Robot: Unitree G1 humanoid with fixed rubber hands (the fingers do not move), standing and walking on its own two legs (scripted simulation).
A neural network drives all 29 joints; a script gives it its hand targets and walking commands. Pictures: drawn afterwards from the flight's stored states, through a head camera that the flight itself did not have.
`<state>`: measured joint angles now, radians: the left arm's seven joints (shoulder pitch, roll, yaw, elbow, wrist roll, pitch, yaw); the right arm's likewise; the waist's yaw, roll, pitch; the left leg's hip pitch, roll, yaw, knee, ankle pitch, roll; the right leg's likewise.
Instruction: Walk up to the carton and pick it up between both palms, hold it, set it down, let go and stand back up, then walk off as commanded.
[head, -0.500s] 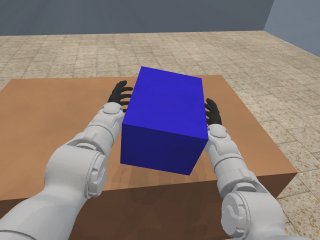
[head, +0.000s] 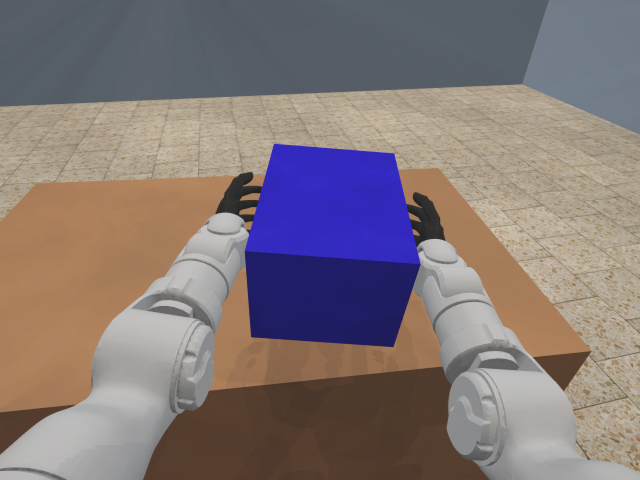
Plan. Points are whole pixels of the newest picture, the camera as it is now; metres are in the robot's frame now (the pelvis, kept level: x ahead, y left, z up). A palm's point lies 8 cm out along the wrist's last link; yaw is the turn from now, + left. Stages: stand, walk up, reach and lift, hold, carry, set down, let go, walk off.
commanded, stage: reach and lift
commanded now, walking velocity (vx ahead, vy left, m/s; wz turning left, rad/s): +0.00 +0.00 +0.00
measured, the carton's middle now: (328, 237) +0.40 +0.01 +0.17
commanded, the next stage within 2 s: hold in 1.10 s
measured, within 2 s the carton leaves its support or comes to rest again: neither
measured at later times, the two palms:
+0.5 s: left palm (226, 221) +0.40 +0.15 +0.19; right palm (427, 235) +0.39 -0.12 +0.18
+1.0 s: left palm (218, 212) +0.39 +0.15 +0.21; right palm (426, 222) +0.39 -0.11 +0.20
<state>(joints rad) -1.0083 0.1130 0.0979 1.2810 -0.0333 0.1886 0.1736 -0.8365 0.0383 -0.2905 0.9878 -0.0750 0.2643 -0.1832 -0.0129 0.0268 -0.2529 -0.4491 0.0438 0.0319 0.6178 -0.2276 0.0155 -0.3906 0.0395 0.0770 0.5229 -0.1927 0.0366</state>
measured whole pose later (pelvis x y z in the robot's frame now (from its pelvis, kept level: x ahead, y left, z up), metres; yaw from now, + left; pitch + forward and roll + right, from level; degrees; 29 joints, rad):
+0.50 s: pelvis +0.01 +0.00 +0.01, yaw +0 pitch +1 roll -2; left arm -0.89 0.07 0.20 0.96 0.06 0.36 0.18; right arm -0.84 0.03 -0.28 0.93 -0.01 0.29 -0.18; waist -0.01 0.01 -0.20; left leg -0.37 0.04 0.03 0.56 -0.22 0.01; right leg -0.31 0.04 0.08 0.46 -0.18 0.04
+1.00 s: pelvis +0.01 +0.00 +0.01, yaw +0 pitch -1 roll -2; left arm -0.83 0.06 0.20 0.77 0.09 0.47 0.17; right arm -0.84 0.03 -0.23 0.86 0.02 0.34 -0.18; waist -0.01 0.01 -0.19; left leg -0.31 0.04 0.03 0.55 -0.22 0.01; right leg -0.25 0.04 0.08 0.44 -0.17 0.04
